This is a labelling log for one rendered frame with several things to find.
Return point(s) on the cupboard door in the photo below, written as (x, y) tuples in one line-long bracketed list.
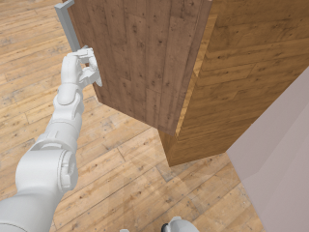
[(146, 52)]

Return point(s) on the robot right shin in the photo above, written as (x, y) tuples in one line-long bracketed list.
[(175, 218)]

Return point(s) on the robot left upper arm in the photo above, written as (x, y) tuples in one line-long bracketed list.
[(43, 177)]

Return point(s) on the left robot hand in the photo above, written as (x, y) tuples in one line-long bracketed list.
[(71, 70)]

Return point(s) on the right robot thigh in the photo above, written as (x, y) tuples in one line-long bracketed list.
[(180, 225)]

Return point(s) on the handle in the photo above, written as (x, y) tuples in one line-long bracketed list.
[(64, 17)]

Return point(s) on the robot left forearm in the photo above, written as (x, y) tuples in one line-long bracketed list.
[(65, 124)]

